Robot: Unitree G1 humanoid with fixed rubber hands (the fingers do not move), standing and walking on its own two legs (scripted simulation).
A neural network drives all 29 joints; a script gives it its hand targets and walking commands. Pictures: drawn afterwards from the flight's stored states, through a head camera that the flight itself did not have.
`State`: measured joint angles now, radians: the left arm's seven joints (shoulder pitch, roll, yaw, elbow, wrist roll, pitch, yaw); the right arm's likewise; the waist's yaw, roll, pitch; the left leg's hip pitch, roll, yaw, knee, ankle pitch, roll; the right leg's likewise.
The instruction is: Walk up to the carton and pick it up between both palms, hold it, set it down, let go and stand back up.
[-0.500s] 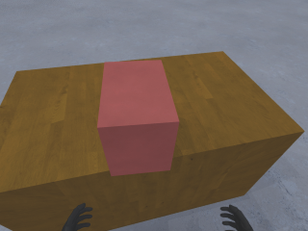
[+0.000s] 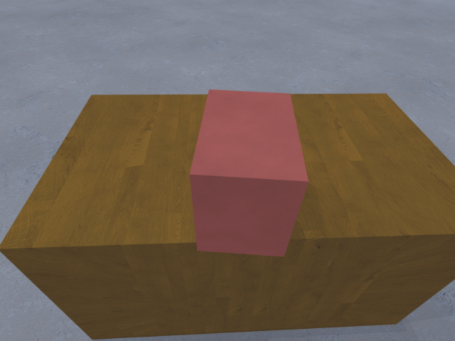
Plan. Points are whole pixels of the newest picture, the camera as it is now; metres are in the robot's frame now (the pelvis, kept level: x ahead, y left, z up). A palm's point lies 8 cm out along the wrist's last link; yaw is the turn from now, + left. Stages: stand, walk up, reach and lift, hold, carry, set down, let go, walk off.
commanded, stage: stand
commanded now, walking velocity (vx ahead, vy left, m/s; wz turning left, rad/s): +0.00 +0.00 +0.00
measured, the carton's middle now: (245, 169) +0.50 -0.02 +0.03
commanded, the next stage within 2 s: none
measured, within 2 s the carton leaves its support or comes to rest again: neither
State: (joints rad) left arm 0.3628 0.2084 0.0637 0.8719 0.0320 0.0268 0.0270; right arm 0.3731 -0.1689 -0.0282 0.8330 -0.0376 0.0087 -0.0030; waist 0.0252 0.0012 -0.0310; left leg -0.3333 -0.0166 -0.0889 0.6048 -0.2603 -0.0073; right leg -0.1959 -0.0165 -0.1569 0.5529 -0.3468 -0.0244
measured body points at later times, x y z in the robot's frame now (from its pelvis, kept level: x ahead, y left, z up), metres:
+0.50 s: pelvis +0.00 -0.01 +0.00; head -0.01 +0.00 +0.45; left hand -0.03 +0.21 -0.16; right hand +0.02 -0.23 -0.15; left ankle +0.04 +0.12 -0.73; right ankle -0.03 -0.10 -0.73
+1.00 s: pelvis +0.01 -0.03 +0.00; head +0.01 -0.02 +0.45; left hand -0.04 +0.18 -0.16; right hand +0.01 -0.23 -0.16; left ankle +0.04 +0.12 -0.73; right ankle -0.03 -0.10 -0.73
